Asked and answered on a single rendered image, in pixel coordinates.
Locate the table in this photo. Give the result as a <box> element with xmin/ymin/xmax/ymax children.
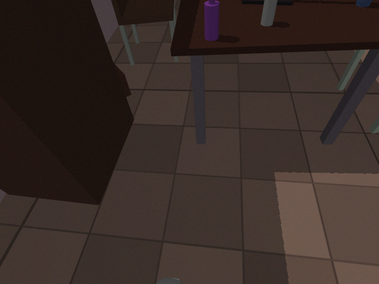
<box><xmin>171</xmin><ymin>0</ymin><xmax>379</xmax><ymax>144</ymax></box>

